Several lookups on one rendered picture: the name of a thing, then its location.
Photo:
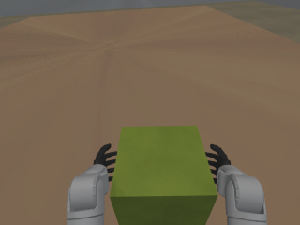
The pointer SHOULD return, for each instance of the left robot hand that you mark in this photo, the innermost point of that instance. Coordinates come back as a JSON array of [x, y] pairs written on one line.
[[101, 159]]

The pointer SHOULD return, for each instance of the right robot forearm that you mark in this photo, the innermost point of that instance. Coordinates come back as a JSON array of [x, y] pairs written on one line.
[[244, 197]]

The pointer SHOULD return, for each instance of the right robot hand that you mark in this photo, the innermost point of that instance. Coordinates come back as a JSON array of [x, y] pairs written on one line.
[[221, 159]]

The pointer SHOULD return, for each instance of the left robot forearm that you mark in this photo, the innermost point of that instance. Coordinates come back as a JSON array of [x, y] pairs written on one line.
[[86, 197]]

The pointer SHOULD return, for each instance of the carton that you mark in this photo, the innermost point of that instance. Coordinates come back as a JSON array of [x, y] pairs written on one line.
[[162, 177]]

